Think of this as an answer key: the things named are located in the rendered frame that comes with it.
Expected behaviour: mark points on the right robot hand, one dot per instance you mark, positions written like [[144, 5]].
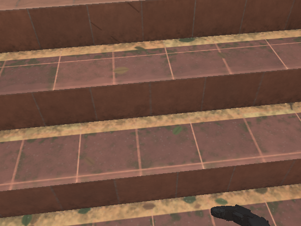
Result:
[[239, 215]]

